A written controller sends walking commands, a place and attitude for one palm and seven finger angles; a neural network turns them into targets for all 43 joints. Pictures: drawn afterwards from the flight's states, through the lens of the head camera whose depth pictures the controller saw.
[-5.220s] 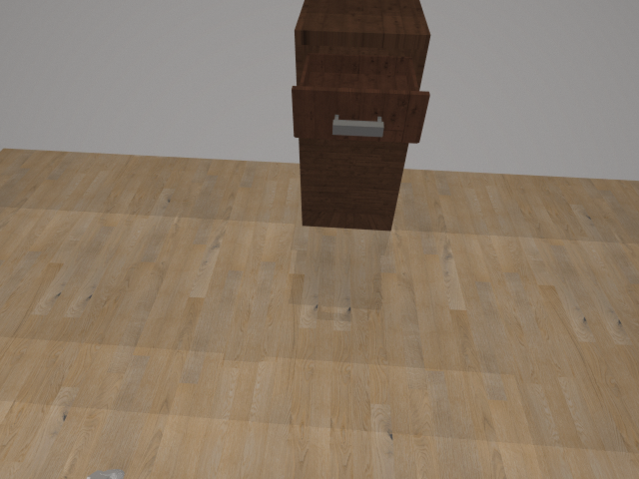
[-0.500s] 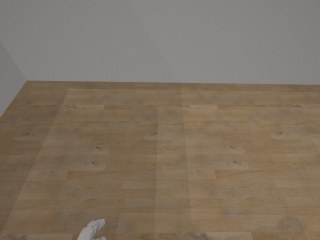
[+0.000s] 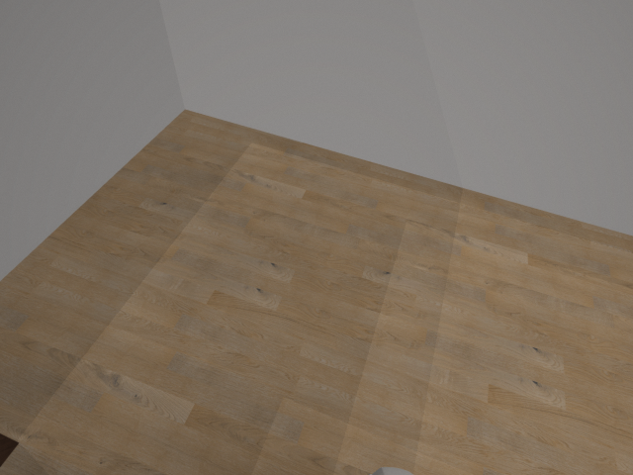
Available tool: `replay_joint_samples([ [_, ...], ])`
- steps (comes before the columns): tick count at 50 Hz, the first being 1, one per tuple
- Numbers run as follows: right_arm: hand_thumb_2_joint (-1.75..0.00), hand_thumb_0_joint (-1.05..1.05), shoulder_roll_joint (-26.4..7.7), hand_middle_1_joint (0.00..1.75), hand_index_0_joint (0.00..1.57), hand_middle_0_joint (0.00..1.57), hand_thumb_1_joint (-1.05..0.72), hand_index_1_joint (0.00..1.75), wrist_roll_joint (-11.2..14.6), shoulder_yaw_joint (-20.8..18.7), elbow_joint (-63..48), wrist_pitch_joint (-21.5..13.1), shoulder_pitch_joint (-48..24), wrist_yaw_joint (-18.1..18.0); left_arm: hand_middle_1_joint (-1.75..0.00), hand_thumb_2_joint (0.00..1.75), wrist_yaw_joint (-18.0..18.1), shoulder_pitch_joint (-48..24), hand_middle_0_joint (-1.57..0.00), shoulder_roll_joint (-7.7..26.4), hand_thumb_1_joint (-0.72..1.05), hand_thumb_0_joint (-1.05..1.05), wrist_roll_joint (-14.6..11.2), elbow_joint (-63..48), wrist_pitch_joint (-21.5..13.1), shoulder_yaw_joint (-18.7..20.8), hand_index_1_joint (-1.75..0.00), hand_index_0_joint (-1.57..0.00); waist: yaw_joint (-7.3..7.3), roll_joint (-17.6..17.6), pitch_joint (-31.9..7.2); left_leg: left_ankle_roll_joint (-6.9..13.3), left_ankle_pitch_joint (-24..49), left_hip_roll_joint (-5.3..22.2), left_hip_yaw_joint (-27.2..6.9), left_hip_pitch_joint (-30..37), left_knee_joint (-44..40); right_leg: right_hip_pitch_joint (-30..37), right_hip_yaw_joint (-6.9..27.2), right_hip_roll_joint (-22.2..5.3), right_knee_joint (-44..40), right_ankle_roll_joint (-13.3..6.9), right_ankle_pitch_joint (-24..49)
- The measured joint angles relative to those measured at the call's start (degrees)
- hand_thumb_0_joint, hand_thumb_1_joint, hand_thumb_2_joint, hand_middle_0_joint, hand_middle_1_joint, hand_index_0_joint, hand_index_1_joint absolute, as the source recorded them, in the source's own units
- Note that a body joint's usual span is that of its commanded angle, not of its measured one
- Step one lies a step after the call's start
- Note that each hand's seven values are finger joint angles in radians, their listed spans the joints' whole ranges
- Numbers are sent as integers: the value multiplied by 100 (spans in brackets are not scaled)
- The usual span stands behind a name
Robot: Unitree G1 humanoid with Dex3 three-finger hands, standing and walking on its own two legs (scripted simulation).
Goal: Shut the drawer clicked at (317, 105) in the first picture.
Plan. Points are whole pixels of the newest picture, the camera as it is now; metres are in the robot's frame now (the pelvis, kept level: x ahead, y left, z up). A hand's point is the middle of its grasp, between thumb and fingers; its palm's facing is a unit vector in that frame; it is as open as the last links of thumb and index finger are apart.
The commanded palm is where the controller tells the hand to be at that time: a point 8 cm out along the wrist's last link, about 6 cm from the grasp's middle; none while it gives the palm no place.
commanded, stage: turn to face it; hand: left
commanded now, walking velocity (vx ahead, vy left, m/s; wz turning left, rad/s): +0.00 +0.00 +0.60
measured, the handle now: out of the picture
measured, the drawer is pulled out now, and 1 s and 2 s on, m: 0.28 0.28 0.28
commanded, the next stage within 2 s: take the last steps up to it in 1.90 s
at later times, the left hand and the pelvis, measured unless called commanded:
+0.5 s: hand out of the picture -0.01 +0.14 -0.15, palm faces +0.35 -0.90 -0.25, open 7.4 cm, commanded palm none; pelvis -0.01 -0.06 +0.00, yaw +20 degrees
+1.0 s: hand out of the picture -0.07 +0.22 -0.16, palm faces +0.61 -0.75 -0.26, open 7.4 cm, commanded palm none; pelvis -0.02 -0.02 +0.00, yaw +37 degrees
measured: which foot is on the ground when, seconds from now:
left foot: down 0.00-0.22, up 0.24-0.66, down 0.68-1.00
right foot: up 0.00-0.20, down 0.22-0.68, up 0.70-1.00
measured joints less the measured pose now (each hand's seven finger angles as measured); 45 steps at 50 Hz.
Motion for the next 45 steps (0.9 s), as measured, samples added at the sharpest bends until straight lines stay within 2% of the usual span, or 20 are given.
replay_joint_samples([
  [7, -90, 1, -27, 30, 21, 20, -90, 30, -19, -31, 20, 123, -21, 42, -30, 90, 21, -131, -20, -195, 91, 1, -49, -141, -35, -116, -30, -19, -99, 203, 55, -134, 103, -163, -479, -153, 70, 536, 97, 210, -1186, -85, -296],
  [10, -90, 1, -63, 30, 21, 20, -90, 30, -5, -73, 33, 196, -11, 64, -30, 90, 25, -152, -20, -307, 91, 1, -74, -271, -134, -187, -30, -19, -115, 310, 52, -259, 73, -244, -702, -324, 282, 990, 59, 314, -2214, -162, 59],
  [11, -90, 1, -70, 30, 21, 20, -90, 30, 17, -93, 13, 218, 22, 76, -30, 90, 27, -114, -20, -320, 91, 1, -61, -342, -190, -213, -30, -20, -100, 304, 11, -309, 10, -303, -749, -448, 457, 1189, 52, 288, -2725, -247, 153],
  [14, -90, 1, -146, 30, 21, 20, -90, 30, 1, -178, 76, 306, 9, 96, -30, 90, 45, -92, -20, -480, 91, 0, -12, -383, -244, -302, -30, -20, -80, 463, 61, -475, -1205, -293, -673, -989, 1957, 1236, -214, 271, -2680, -553, 232],
  [17, -90, 1, -175, 30, 20, 20, -90, 30, -16, -197, 125, 342, -2, 164, -30, 90, 48, 5, -20, -550, 91, 0, -9, -393, -254, -348, -30, -20, -96, 409, 94, -609, -1165, -128, -375, -1366, 3391, 1453, -438, 136, -2898, -630, 340],
  [20, -90, 1, -183, 30, 20, 19, -90, 30, -9, -192, 154, 347, -23, 197, -30, 90, 49, 55, -20, -576, 91, 0, -1, -369, -296, -384, -30, -20, -120, 316, 150, -752, -1002, 112, -214, -1415, 3893, 1602, -665, 5, -3035, -636, 376],
  [24, -90, 1, -194, 30, 20, 19, -90, 30, -3, -164, 228, 404, -127, 201, -30, 90, 34, 120, -20, -583, 91, 0, 22, -352, -330, -415, -30, -20, -67, 192, 226, -846, -1146, 333, -109, -1156, 3536, 1673, -946, -169, -3046, -613, 335],
  [28, -90, 1, -197, 30, 20, 19, -91, 30, 18, -113, 239, 417, -347, 199, -30, 90, 17, 217, -20, -506, 91, 0, 50, -308, -322, -399, -30, -20, 52, 86, 306, -818, -1352, 401, 36, -760, 2703, 1634, -1184, -328, -2924, -533, 253],
  [31, -90, 1, -172, 30, 20, 19, -91, 30, 42, -59, 156, 350, -510, 193, -30, 90, 11, 290, -20, -377, 91, 0, 63, -240, -279, -340, -30, -20, 148, -18, 342, -735, -1395, 368, 224, -376, 1864, 1559, -1355, -464, -2719, -429, 140],
  [33, -90, 1, -162, 30, 20, 19, -91, 30, 42, -20, 56, 269, -573, 193, -30, 90, 1, 360, -20, -262, 91, 0, 40, -191, -243, -281, -30, -20, 178, -91, 322, -655, -950, 312, 373, -10, 1022, 1463, -1473, -584, -2428, -322, -20],
  [34, -90, 1, -168, 30, 20, 19, -91, 30, 29, -9, -4, 205, -597, 195, -30, 90, -12, 404, -20, -201, 91, 0, 15, -173, -217, -242, -30, -20, 185, -116, 291, -477, -693, 276, 378, 111, 709, 1310, -1473, -656, -2103, -268, -121],
  [35, -90, 1, -128, 30, 20, 19, -91, 30, 29, -4, -45, 146, -644, 185, -30, 90, -16, 377, -20, -112, 91, 0, -1, -125, -161, -202, -30, -20, 199, -217, 327, -323, -715, 196, 375, 60, 801, 1091, -1262, -704, -1578, -194, -474],
  [37, -90, 1, -67, 30, 20, 19, -91, 30, 40, 41, -113, 50, -657, 145, -30, 90, 17, 289, -20, 13, 91, 1, -3, -32, -11, -148, -30, -20, 213, -276, 349, -162, -832, 142, 301, 23, 924, 624, -733, -536, -468, -103, -952],
  [39, -90, 1, -31, 30, 20, 19, -90, 30, 30, 67, -150, 20, -591, 85, -30, 90, 20, 171, -20, 75, 91, 1, -11, 13, 54, -106, -30, -20, 187, -236, 330, -122, -777, 115, 161, 95, 772, 275, -420, -366, 258, -52, -794],
  [42, -90, 1, -5, 30, 21, 20, -90, 30, 24, 94, -123, 40, -474, 51, -30, 90, -19, 13, -20, 106, 91, 1, -11, -72, 19, -89, -30, -20, 173, -166, 289, -111, -544, 46, -30, 244, 398, -15, -171, -260, 557, 3, -316],
  [45, -90, 1, 23, 30, 21, 20, -90, 30, 24, 103, -75, 57, -347, 50, -30, 90, -24, -126, -20, 88, 91, 1, -11, -196, -28, -103, -30, -19, 129, -93, 240, -82, -374, -27, -216, 330, 133, -78, -22, -187, 342, 49, -109],
])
